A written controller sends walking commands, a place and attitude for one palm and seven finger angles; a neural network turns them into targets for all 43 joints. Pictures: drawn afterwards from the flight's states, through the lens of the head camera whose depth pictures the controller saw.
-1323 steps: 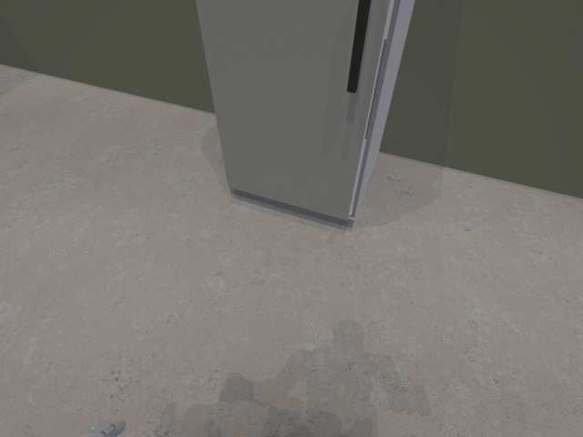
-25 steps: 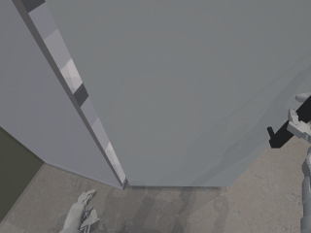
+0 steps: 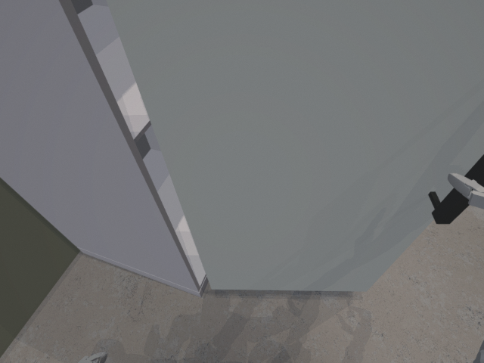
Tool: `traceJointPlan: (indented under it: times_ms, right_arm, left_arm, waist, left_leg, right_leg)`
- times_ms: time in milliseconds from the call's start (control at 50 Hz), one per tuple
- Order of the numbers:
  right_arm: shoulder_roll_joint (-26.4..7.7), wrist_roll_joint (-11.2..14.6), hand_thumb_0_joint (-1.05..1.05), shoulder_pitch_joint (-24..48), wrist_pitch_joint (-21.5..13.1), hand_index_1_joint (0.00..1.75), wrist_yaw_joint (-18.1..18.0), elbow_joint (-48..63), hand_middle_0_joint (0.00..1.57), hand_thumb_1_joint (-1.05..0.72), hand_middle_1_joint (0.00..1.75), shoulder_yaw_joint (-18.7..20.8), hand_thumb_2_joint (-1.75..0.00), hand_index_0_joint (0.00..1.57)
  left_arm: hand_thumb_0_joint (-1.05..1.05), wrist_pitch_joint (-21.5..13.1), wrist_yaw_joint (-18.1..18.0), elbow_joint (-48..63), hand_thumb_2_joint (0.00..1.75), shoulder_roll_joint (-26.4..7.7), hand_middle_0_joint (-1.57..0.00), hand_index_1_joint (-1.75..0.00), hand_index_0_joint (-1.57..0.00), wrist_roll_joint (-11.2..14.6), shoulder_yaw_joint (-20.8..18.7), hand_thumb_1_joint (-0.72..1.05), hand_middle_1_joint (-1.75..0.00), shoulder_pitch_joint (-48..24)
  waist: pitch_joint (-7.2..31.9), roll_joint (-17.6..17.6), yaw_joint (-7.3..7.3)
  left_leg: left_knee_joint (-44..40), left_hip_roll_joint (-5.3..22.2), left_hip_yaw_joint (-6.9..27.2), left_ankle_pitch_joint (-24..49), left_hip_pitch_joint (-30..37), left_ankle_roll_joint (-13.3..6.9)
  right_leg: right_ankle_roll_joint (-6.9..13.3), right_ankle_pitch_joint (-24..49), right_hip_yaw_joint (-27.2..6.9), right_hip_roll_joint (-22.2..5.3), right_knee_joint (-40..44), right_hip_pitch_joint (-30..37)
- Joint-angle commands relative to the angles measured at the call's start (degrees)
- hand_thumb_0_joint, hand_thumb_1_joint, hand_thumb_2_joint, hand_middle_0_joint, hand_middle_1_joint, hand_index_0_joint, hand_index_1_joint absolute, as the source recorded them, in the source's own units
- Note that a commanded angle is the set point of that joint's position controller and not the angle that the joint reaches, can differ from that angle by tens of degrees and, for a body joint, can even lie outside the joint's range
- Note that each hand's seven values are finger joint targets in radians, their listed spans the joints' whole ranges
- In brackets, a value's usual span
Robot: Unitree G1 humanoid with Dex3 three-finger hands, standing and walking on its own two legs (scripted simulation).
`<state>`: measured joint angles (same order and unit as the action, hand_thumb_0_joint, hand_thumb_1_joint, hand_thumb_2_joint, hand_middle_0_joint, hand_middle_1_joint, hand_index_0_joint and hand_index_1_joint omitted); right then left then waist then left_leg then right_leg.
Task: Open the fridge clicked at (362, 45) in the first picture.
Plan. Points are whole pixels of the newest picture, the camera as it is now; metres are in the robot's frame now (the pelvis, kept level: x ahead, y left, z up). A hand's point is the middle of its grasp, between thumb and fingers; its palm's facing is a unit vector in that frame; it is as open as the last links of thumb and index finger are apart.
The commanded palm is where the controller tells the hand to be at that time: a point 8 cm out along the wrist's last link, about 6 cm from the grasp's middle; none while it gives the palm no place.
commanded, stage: loosen the grip on the handle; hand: right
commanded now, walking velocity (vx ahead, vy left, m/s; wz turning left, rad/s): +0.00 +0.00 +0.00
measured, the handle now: out of the picture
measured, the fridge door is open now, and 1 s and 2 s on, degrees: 72 70 70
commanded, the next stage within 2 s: slip the hand off the handle in 0.32 s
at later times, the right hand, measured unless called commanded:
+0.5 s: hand out of the picture +0.42 -0.37 +0.09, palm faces +0.49 +0.82 -0.28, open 14.3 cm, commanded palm +0.37 -0.40 +0.10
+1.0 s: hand out of the picture +0.41 -0.43 +0.09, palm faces +0.50 +0.82 -0.27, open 14.7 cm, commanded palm +0.37 -0.46 +0.10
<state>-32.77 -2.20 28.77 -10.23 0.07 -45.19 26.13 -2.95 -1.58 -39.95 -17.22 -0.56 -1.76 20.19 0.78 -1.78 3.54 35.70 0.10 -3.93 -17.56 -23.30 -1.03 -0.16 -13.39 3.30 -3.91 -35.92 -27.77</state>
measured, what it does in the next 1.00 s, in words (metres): stands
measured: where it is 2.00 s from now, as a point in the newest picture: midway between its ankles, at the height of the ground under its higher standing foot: outside the picture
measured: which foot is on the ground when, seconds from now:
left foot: down 0.00-1.00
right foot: down 0.00-1.00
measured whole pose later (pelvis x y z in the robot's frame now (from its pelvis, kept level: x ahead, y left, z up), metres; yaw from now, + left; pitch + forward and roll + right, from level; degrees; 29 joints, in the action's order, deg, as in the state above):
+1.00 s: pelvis +0.03 -0.01 -0.02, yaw +1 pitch +12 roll +3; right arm -44.4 0.0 29.9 -13.1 10.8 -54.6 38.5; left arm 0.7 -5.9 -39.6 -16.1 0.5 0.9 19.0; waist 2.8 -0.4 2.9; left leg 41.6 -0.6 -4.0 -22.3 -31.3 0.0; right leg 0.4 -20.3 1.2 -3.9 -46.0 -37.8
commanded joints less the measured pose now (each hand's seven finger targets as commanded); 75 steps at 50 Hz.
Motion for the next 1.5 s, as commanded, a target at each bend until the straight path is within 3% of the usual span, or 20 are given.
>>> traceJointPlan:
  times_ms: [0, 100, 120, 140, 180, 220, 280, 360, 380, 400, 420, 520, 580, 760, 940, 1020, 1160, 1220, 1380, 1480]
  right_arm:
    - [-15.24, 1.14, 0.00, 22.66, -2.12, 1.33, -0.24, 9.94, 0.40, 0.55, 1.33, -0.30, -0.20, 0.40]
    - [-14.57, 0.94, 0.00, 20.29, -4.78, 1.25, -3.04, 17.69, 0.33, 0.55, 1.25, 0.37, -0.20, 0.33]
    - [-28.31, -0.07, 0.00, 18.28, -4.84, 1.23, -4.08, 7.70, 0.32, 0.55, 1.23, 12.34, -0.20, 0.32]
    - [-23.49, 0.48, 0.00, 19.23, -5.43, 1.22, -3.46, 10.15, 0.30, 0.55, 1.22, 7.93, -0.20, 0.30]
    - [-20.88, 1.17, 0.00, 16.40, -5.64, 1.18, -2.25, 12.53, 0.28, 0.55, 1.18, 7.04, -0.20, 0.28]
    - [-22.85, 1.45, 0.00, 14.99, -4.66, 1.15, -1.69, 14.33, 0.25, 0.55, 1.15, 8.81, -0.20, 0.25]
    - [-19.33, 2.96, 0.00, 9.26, -2.88, 1.15, -0.39, 18.65, 0.25, 0.55, 1.15, 8.12, -0.20, 0.25]
    - [-16.16, 4.30, 0.00, 2.20, -1.04, 1.15, 0.52, 24.47, 0.25, 0.55, 1.15, 7.47, -0.20, 0.25]
    - [-15.71, 4.56, 0.00, 2.00, -0.46, 1.15, 0.67, 24.93, 0.25, 0.55, 1.15, 7.36, -0.20, 0.25]
    - [-23.95, 3.88, 0.00, 9.40, -0.15, 1.15, 0.18, 20.44, 0.25, 0.55, 1.15, 13.08, -0.20, 0.25]
    - [-23.46, 3.80, 0.00, 10.47, 0.15, 1.15, 0.40, 18.52, 0.25, 0.55, 1.15, 12.16, -0.20, 0.25]
    - [-22.04, 2.38, 0.00, 13.27, -1.65, 1.15, 3.06, 21.86, 0.25, 0.55, 1.15, 8.40, -0.20, 0.25]
    - [-21.55, 3.93, 0.00, 9.80, -1.98, 1.15, 5.09, 18.68, 0.25, 0.55, 1.15, 9.08, -0.20, 0.25]
    - [-29.07, 4.08, 0.00, 13.06, -3.07, 1.15, 7.45, 10.69, 0.25, 0.55, 1.15, 13.74, -0.20, 0.25]
    - [-37.97, 2.89, 0.00, 19.10, -7.73, 1.15, 10.75, 1.88, 0.25, 0.55, 1.15, 17.28, -0.20, 0.25]
    - [-38.27, 2.79, 0.00, 15.65, -8.35, 1.15, 12.53, -2.12, 0.25, 0.55, 1.15, 17.27, -0.20, 0.25]
    - [-32.23, 6.79, 0.00, 7.03, -8.68, 1.15, 12.54, 7.29, 0.25, 0.55, 1.15, 16.33, -0.20, 0.25]
    - [-34.60, 7.80, 0.00, 2.06, -7.59, 1.15, 11.58, 13.29, 0.25, 0.55, 1.15, 19.82, -0.20, 0.25]
    - [-28.96, 9.18, 0.00, -1.48, -4.57, 1.15, 9.95, 21.01, 0.25, 0.55, 1.15, 17.52, -0.20, 0.25]
    - [-26.14, 9.37, 0.00, -3.55, -3.72, 1.15, 11.06, 25.22, 0.25, 0.55, 1.15, 14.60, -0.20, 0.25]
  left_arm:
    - [0.00, -1.59, -0.96, 5.26, 0.90, -7.74, -0.20, -0.30, -0.20, 1.18, -2.62, 0.90, -0.30, -2.16]
    - [0.00, -1.72, -1.78, 4.57, 0.90, -7.24, -0.20, -0.30, -0.20, 0.59, -3.09, 0.90, -0.30, -1.91]
    - [0.00, -1.14, -2.77, 2.31, 0.90, -8.93, -0.20, -0.30, -0.20, 0.03, -2.93, 0.90, -0.30, 0.03]
    - [0.00, -0.74, -2.63, 3.21, 0.90, -7.73, -0.20, -0.30, -0.20, 0.10, -2.20, 0.90, -0.30, -0.43]
    - [0.00, -0.73, -2.49, 3.69, 0.90, -7.45, -0.20, -0.30, -0.20, 0.07, -2.60, 0.90, -0.30, -0.35]
    - [0.00, -0.36, -2.87, 3.89, 0.90, -7.75, -0.20, -0.30, -0.20, -0.02, -2.72, 0.90, -0.30, 0.63]
    - [0.00, -0.23, -2.70, 4.76, 0.90, -7.26, -0.20, -0.30, -0.20, 0.31, -3.02, 0.90, -0.30, 1.07]
    - [0.00, -0.33, -2.59, 5.94, 0.90, -6.95, -0.20, -0.30, -0.20, 0.73, -3.13, 0.90, -0.30, 0.64]
    - [0.00, -0.26, -2.65, 5.97, 0.90, -7.05, -0.20, -0.30, -0.20, 0.83, -3.10, 0.90, -0.30, 0.31]
    - [0.00, 0.19, -3.49, 4.08, 0.90, -8.08, -0.20, -0.30, -0.20, 0.80, -2.92, 0.90, -0.30, 1.02]
    - [0.00, 0.40, -4.07, 3.96, 0.90, -7.76, -0.20, -0.30, -0.20, 0.64, -2.39, 0.90, -0.30, 0.99]
    - [0.00, 0.40, -4.31, 5.01, 0.90, -7.38, -0.20, -0.30, -0.20, 0.51, -2.53, 0.90, -0.30, 1.50]
    - [0.00, 0.67, -4.36, 4.84, 0.90, -7.71, -0.20, -0.30, -0.20, 0.93, -2.67, 0.90, -0.30, 1.39]
    - [0.00, 1.10, -4.95, 5.11, 0.90, -8.65, -0.20, -0.30, -0.20, 1.06, -1.96, 0.90, -0.30, 1.79]
    - [0.00, 2.07, -5.51, 4.51, 0.90, -9.90, -0.20, -0.30, -0.20, 0.87, -1.47, 0.90, -0.30, 3.69]
    - [0.00, 2.68, -5.28, 5.42, 0.90, -10.03, -0.20, -0.30, -0.20, 0.92, -1.38, 0.90, -0.30, 4.02]
    - [0.00, 2.56, -5.02, 7.52, 0.90, -9.48, -0.20, -0.30, -0.20, 1.48, -1.82, 0.90, -0.30, 2.21]
    - [0.00, 1.90, -5.22, 8.61, 0.90, -9.58, -0.20, -0.30, -0.20, 1.48, -1.75, 0.90, -0.30, 0.94]
    - [0.00, -0.67, -6.43, 8.84, 0.90, -8.43, -0.20, -0.30, -0.20, 1.52, -0.89, 0.90, -0.30, -2.42]
    - [0.00, -2.30, -7.04, 8.88, 0.90, -8.05, -0.20, -0.30, -0.20, 1.56, -0.66, 0.90, -0.30, -3.53]
  waist:
    - [10.58, 5.58, -0.99]
    - [15.97, 8.21, -2.25]
    - [12.61, 3.20, -2.25]
    - [13.41, 4.22, -1.98]
    - [16.39, 6.59, -2.61]
    - [19.06, 7.12, -2.63]
    - [22.78, 6.85, -3.01]
    - [22.43, 7.40, -3.47]
    - [21.18, 6.53, -3.09]
    - [18.06, 4.58, -1.40]
    - [15.34, 5.10, -1.53]
    - [22.33, 11.36, -1.41]
    - [21.98, 9.48, -1.79]
    - [18.55, 9.02, -1.66]
    - [21.25, 10.27, -1.66]
    - [20.58, 11.33, -2.26]
    - [21.78, 11.10, -3.19]
    - [22.03, 12.49, -4.82]
    - [15.39, 11.93, -3.10]
    - [17.12, 14.50, -3.53]
  left_leg:
    - [-8.26, -0.64, 4.80, -8.57, -2.38, 0.29]
    - [-5.87, -1.56, 4.04, -3.71, -1.10, -0.27]
    - [-5.81, -1.78, 4.07, -4.08, -1.63, 0.20]
    - [-5.41, -1.22, 4.72, -1.70, 0.03, 0.76]
    - [-4.05, -1.70, 3.97, 3.08, -0.03, 0.50]
    - [-2.66, -2.04, 3.63, 9.63, 1.40, 0.37]
    - [-0.28, -2.19, 2.99, 20.46, 3.30, 0.77]
    - [0.82, -2.54, 2.38, 23.90, 2.44, 1.01]
    - [0.76, -2.59, 2.23, 23.97, 1.98, 1.08]
    - [0.78, -2.70, 2.17, 21.93, -0.37, 1.17]
    - [0.58, -2.69, 2.38, 20.86, -0.99, 1.13]
    - [1.40, -3.00, 2.44, 21.38, -1.51, 0.52]
    - [1.45, -3.02, 2.32, 21.66, -1.59, 0.64]
    - [1.10, -3.11, 2.24, 16.43, -3.35, 0.57]
    - [1.66, -3.40, 2.47, 10.35, -5.28, 0.44]
    - [2.04, -3.75, 2.17, 8.17, -6.43, 0.25]
    - [2.36, -4.15, 1.44, 6.55, -7.08, 0.27]
    - [2.73, -4.13, 1.32, 6.69, -5.14, 0.04]
    - [1.23, -4.11, 0.71, 3.41, -6.37, 0.30]
    - [0.70, -3.92, 0.41, 4.15, -5.93, -0.08]
  right_leg:
    - [2.55, -11.10, -2.43, 4.24, 4.21, 5.99]
    - [2.81, -6.80, -3.71, 3.61, 3.70, 10.03]
    - [3.41, -5.90, -3.64, 3.59, 2.26, 5.13]
    - [3.52, -2.35, -3.12, 4.18, 1.65, 3.86]
    - [3.22, 2.80, -2.63, 3.78, 0.66, 7.71]
    - [3.22, 9.20, -2.33, 3.78, -0.69, 9.41]
    - [2.84, 19.71, -2.00, 3.69, -2.51, 12.38]
    - [2.54, 27.20, -2.58, 3.08, -3.84, 14.65]
    - [2.52, 27.04, -2.70, 3.04, -3.85, 14.25]
    - [2.48, 22.79, -2.83, 3.02, -4.15, 11.07]
    - [2.64, 20.08, -2.52, 3.58, -4.23, 8.86]
    - [2.39, 26.18, -2.90, 3.05, -5.43, 15.42]
    - [2.10, 26.64, -3.37, 2.90, -5.64, 14.89]
    - [2.18, 18.32, -3.47, 3.21, -5.17, 9.37]
    - [2.48, 12.25, -3.97, 3.10, -5.55, 6.59]
    - [2.54, 10.54, -4.03, 3.12, -5.84, 5.27]
    - [2.34, 10.81, -5.24, 2.70, -5.15, 8.17]
    - [2.18, 11.18, -5.38, 2.78, -4.49, 7.99]
    - [1.85, 6.10, -6.13, 2.55, -2.24, 7.20]
    - [1.20, 8.24, -6.91, 2.51, -1.66, 11.28]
